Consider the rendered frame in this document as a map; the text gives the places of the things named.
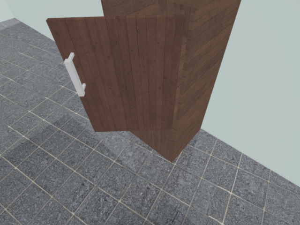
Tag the handle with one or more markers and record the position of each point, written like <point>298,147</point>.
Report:
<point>74,76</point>

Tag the cupboard door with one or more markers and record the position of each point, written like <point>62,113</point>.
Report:
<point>130,65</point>

